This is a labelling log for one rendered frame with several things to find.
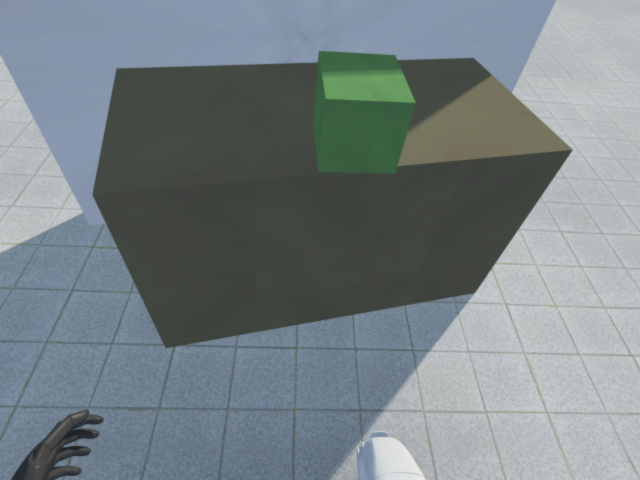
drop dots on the robot left hand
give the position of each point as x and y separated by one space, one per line
40 462

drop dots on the right robot shin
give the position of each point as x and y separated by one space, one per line
378 434

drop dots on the pedestal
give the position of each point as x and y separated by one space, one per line
208 182

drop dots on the carton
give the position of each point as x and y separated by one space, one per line
362 112

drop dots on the robot right thigh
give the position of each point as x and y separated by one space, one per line
385 458

